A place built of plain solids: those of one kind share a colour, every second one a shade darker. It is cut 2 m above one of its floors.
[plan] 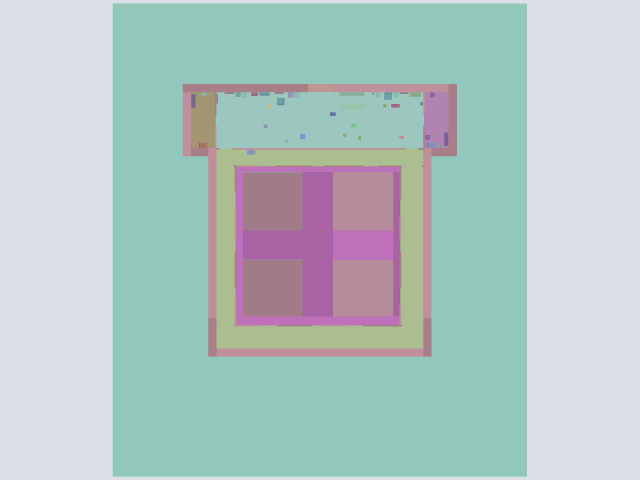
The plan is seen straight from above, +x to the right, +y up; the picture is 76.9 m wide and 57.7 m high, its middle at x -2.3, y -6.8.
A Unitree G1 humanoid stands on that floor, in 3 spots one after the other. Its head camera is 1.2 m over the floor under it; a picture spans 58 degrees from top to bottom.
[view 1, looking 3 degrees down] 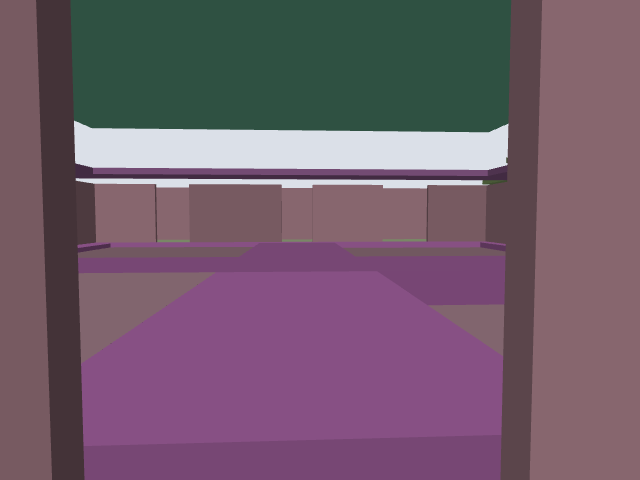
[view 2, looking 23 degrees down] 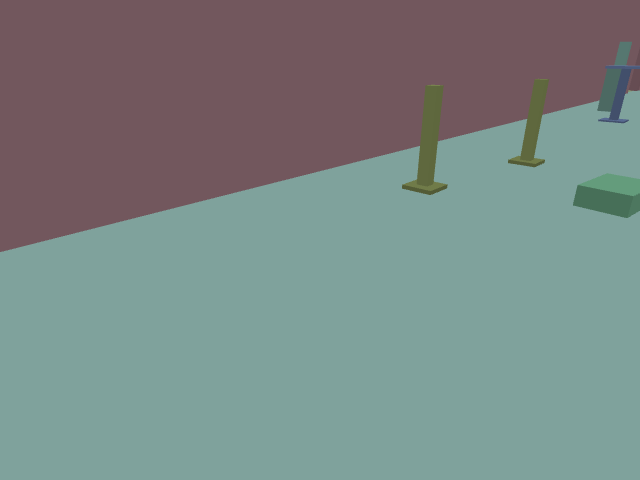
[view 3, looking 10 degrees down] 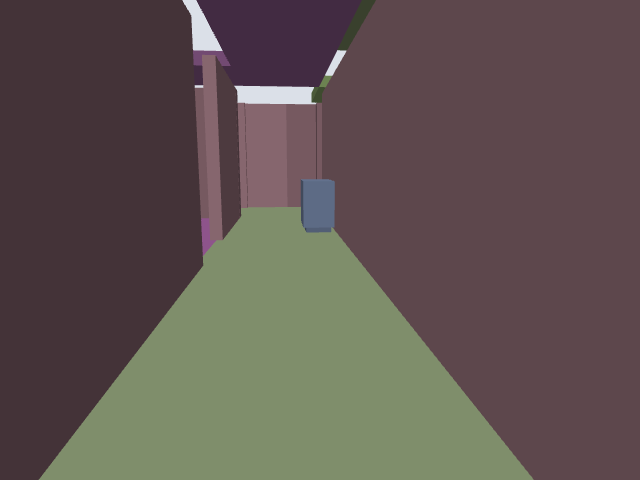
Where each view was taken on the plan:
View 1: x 8.78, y -7.42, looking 177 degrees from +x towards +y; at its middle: wall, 21.18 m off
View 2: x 6.16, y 7.61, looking -136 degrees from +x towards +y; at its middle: floor_foyer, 3.07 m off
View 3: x -2.57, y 3.11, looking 175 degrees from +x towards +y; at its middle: floor_corr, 6.91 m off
